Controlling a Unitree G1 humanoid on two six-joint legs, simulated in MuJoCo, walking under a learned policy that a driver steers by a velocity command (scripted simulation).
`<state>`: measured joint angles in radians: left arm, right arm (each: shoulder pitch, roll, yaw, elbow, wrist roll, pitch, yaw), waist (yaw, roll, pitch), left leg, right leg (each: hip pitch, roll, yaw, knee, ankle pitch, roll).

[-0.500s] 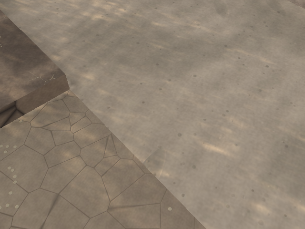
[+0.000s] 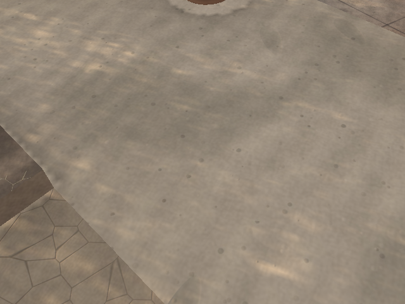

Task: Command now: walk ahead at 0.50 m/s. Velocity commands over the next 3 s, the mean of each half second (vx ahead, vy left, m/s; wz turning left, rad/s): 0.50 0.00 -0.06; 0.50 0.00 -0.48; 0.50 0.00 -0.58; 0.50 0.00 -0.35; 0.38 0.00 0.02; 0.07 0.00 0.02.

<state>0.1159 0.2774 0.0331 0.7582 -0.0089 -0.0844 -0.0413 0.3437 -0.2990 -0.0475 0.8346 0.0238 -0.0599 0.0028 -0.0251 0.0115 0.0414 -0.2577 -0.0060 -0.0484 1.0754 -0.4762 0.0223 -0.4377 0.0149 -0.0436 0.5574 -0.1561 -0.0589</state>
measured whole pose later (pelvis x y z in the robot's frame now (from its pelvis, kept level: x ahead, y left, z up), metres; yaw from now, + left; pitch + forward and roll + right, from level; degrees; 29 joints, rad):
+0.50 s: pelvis +0.28 +0.05 +0.00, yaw -3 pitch +2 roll -1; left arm 0.38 0.30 0.04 0.92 -0.02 -0.05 0.00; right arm 0.05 -0.26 -0.03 0.72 0.00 -0.10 0.03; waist 0.06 -0.01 0.04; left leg -0.47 0.02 0.04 0.56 -0.13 0.03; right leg -0.15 0.00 0.05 0.83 -0.48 -0.02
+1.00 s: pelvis +0.54 -0.02 -0.01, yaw -19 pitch +1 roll +2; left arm 0.08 0.28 0.07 0.69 -0.03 -0.02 -0.05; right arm 0.29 -0.30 -0.08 0.90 0.01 -0.04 -0.02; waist -0.03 -0.01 0.06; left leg 0.01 0.09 0.25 0.66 -0.49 -0.04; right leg -0.50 0.00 -0.07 0.63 -0.16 -0.12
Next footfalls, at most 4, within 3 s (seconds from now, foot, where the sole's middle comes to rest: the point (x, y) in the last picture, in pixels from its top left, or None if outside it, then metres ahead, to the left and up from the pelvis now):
0.44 left None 0.42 0.15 -0.76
0.98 right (252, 241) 0.66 -0.14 -0.76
1.46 left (229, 160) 1.01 -0.08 -0.76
1.96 right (324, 155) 1.02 -0.47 -0.76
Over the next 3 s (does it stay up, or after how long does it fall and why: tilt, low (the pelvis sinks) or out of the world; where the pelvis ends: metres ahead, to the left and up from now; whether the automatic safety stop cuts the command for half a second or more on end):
stays up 1.25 -0.53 0.01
